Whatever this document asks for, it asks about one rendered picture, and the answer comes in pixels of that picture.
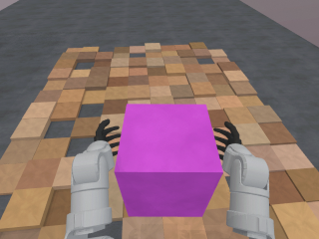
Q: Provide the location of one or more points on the right robot hand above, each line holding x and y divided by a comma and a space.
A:
232, 137

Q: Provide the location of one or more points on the left robot hand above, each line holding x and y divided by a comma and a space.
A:
101, 133

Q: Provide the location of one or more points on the left robot forearm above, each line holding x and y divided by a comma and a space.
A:
90, 211

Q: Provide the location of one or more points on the carton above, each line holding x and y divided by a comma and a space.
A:
168, 163

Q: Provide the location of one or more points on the right robot forearm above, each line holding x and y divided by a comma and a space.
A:
248, 213

